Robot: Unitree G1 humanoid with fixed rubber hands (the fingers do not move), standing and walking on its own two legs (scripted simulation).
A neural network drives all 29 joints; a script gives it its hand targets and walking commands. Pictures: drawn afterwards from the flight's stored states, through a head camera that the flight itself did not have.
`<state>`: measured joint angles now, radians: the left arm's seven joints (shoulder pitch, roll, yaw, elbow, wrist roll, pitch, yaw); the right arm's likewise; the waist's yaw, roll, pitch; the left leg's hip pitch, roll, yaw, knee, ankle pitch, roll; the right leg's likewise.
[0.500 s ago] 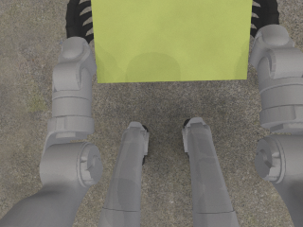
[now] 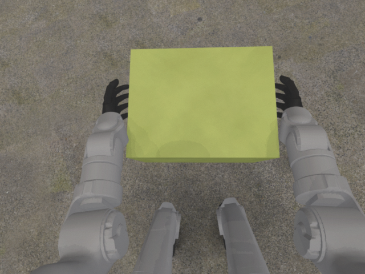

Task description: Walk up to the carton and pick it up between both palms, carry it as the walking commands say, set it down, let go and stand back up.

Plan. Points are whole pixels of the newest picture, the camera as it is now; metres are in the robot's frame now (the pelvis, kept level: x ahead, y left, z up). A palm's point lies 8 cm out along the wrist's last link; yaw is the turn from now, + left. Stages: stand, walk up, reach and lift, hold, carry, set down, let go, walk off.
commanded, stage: reach and lift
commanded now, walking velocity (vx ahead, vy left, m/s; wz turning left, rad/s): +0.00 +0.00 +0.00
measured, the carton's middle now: (199, 112) +0.48 -0.01 -0.11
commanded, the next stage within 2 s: none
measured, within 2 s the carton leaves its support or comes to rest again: neither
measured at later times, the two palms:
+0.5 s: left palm (88, 104) +0.43 +0.18 +0.06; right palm (313, 102) +0.42 -0.20 +0.04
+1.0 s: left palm (56, 92) +0.42 +0.18 +0.14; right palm (343, 85) +0.41 -0.20 +0.12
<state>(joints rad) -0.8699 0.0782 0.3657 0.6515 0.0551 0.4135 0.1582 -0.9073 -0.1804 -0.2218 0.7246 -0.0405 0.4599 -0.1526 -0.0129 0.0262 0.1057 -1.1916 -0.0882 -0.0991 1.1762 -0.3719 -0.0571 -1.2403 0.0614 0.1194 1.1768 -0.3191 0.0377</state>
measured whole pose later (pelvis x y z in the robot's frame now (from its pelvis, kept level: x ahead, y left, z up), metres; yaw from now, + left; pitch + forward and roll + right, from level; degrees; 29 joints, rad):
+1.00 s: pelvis +0.10 +0.00 +0.12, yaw -1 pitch +8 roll +1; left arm -0.39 -0.07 0.39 0.58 0.25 0.49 0.00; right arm -0.36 0.03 -0.35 0.58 -0.24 0.53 -0.05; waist 0.01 0.01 -0.20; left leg -0.35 -0.03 -0.12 0.43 -0.21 -0.02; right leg -0.40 0.03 0.12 0.45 -0.18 0.01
